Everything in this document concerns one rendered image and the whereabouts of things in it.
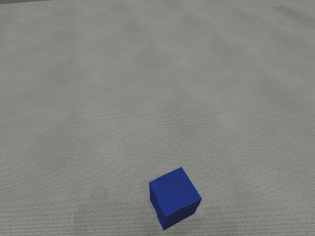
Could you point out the carton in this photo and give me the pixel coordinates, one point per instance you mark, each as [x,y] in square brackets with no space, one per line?
[173,197]

